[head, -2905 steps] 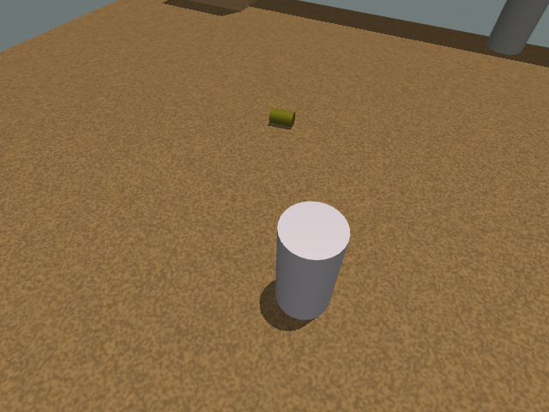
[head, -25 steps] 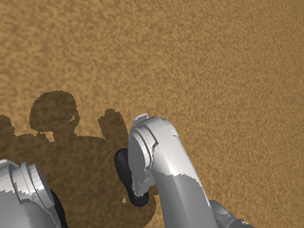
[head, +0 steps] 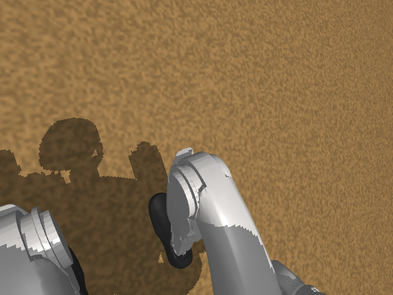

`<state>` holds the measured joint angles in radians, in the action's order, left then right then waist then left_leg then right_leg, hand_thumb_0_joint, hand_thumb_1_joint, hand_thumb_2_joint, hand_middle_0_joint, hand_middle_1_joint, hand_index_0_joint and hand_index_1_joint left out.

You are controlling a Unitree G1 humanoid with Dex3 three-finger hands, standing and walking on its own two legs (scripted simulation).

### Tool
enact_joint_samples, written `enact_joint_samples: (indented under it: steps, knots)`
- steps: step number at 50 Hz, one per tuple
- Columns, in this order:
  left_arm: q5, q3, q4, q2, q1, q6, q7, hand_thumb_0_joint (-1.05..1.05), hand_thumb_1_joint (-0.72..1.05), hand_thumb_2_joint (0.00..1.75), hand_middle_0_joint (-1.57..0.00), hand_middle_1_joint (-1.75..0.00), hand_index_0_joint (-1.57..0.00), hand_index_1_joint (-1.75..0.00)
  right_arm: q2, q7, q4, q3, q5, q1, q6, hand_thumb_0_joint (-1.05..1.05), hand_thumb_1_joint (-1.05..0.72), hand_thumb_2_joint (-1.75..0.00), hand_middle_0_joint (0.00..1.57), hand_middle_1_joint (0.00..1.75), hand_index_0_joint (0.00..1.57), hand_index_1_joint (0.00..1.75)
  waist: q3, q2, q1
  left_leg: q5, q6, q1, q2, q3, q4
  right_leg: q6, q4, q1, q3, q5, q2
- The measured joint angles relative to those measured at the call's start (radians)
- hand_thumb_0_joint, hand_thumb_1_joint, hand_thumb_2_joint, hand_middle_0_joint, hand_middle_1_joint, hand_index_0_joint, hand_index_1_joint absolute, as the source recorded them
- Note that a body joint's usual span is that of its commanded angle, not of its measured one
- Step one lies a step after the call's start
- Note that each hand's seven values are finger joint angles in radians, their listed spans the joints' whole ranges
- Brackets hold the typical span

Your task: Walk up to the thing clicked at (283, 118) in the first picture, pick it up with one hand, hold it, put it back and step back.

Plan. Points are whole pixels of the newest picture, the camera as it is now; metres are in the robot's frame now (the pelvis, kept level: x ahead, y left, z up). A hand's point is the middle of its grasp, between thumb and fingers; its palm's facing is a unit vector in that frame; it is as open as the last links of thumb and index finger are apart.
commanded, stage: settle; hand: left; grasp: from above
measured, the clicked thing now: out of the picture +0.46 +0.34 -0.26
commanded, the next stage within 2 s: lift in 0.66 s
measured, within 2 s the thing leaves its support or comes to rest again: leaves its support in 0.12 s
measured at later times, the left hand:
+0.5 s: hand out of the picture +0.44 +0.35 -0.16, palm faces -0.43 -0.15 -0.89, open 11.2 cm
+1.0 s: hand out of the picture +0.42 +0.35 -0.09, palm faces -0.44 -0.16 -0.88, open 11.2 cm
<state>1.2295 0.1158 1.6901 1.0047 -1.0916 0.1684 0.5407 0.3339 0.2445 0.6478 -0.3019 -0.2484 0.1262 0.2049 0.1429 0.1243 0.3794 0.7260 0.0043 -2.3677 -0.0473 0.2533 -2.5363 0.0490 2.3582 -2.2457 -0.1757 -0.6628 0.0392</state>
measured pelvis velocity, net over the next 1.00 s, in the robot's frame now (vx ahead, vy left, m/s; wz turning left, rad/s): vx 0.00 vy -0.01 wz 0.13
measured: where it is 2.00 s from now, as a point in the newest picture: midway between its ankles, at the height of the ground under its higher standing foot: (129, 270)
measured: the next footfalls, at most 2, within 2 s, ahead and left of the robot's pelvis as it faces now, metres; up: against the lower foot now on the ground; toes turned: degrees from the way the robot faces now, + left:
none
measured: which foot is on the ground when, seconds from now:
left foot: down 0.00-1.00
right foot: down 0.00-1.00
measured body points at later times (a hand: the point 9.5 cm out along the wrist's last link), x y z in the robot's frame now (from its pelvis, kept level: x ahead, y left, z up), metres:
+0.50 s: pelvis +0.00 -0.01 +0.02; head +0.24 +0.09 +0.38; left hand +0.46 +0.35 -0.10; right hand +0.10 -0.27 -0.08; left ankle +0.06 +0.13 -0.27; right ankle +0.11 -0.12 -0.27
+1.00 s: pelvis +0.00 -0.01 +0.05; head +0.22 +0.08 +0.43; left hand +0.44 +0.36 -0.04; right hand +0.07 -0.27 -0.06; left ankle +0.06 +0.13 -0.27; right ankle +0.11 -0.12 -0.27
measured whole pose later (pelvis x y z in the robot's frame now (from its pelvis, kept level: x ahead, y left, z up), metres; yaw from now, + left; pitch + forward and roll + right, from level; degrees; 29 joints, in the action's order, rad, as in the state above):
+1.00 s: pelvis +0.00 -0.01 +0.05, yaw +7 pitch +35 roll -8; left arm 1.14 0.07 1.24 0.73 -0.92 0.09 0.19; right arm 0.28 0.15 0.69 -0.06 -0.09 0.21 0.00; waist -0.09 -0.02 0.23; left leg 0.67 0.01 -2.28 -0.03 0.12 -2.32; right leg 0.03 2.24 -2.20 -0.07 -0.66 0.00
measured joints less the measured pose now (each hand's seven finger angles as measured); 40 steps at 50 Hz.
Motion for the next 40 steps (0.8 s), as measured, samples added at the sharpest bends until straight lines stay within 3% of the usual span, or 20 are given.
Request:
enact_joint_samples:
  steps: [10, 15, 20, 25, 30, 40]
  knots:
    - [0.002, 0.050, -0.183, -0.088, 0.112, -0.014, -0.053, 0.02, -0.14, 0.50, -0.62, -0.56, -0.65, -0.52, -0.005, 0.014, 0.021, 0.077, 0.030, 0.029, -0.023, 0.00, -0.91, -0.90, 0.20, 0.30, 0.20, 0.30, -0.061, -0.041, -0.042, 0.010, -0.005, -0.008, 0.007, -0.019, 0.014, -0.010, 0.005, -0.013, 0.014, -0.023, -0.012]
    - [-0.019, 0.028, -0.271, -0.144, 0.131, -0.032, -0.091, 0.02, -0.14, 0.47, -0.64, -0.52, -0.67, -0.48, -0.004, 0.022, 0.029, 0.129, 0.058, 0.028, -0.042, 0.00, -0.91, -0.90, 0.20, 0.30, 0.20, 0.30, -0.100, -0.069, -0.074, 0.000, -0.004, -0.013, 0.009, -0.043, 0.033, -0.012, 0.002, -0.024, 0.032, -0.023, -0.019]
    - [-0.036, -0.010, -0.271, -0.183, 0.110, -0.058, -0.146, 0.02, -0.15, 0.47, -0.66, -0.51, -0.69, -0.47, -0.003, 0.020, 0.033, 0.163, 0.080, 0.011, -0.068, 0.00, -0.91, -0.90, 0.20, 0.30, 0.20, 0.30, -0.138, -0.099, -0.095, -0.012, -0.002, -0.007, 0.008, -0.066, 0.059, -0.014, -0.007, -0.029, 0.051, -0.017, -0.023]
    - [-0.060, -0.030, -0.269, -0.205, 0.095, -0.068, -0.209, 0.02, -0.18, 0.48, -0.68, -0.51, -0.71, -0.47, -0.009, 0.006, 0.024, 0.175, 0.095, -0.001, -0.094, 0.00, -0.91, -0.90, 0.20, 0.30, 0.20, 0.30, -0.146, -0.118, -0.108, -0.027, -0.002, 0.015, 0.006, -0.083, 0.089, -0.018, -0.023, -0.018, 0.063, -0.007, -0.025]
    - [-0.057, -0.030, -0.283, -0.213, 0.093, -0.047, -0.263, 0.02, -0.17, 0.48, -0.68, -0.51, -0.70, -0.47, -0.016, -0.017, 0.020, 0.176, 0.104, 0.006, -0.119, 0.00, -0.91, -0.90, 0.20, 0.30, 0.20, 0.30, -0.145, -0.120, -0.115, -0.038, -0.006, 0.035, 0.006, -0.090, 0.110, -0.023, -0.036, -0.004, 0.069, 0.002, -0.027]
    - [-0.026, -0.019, -0.349, -0.216, 0.112, -0.017, -0.274, 0.01, -0.15, 0.48, -0.65, -0.52, -0.68, -0.49, -0.027, -0.063, 0.032, 0.194, 0.120, 0.052, -0.161, 0.00, -0.91, -0.90, 0.20, 0.30, 0.20, 0.30, -0.166, -0.122, -0.120, -0.057, -0.004, 0.035, 0.015, -0.102, 0.135, -0.024, -0.053, 0.000, 0.077, 0.009, -0.037]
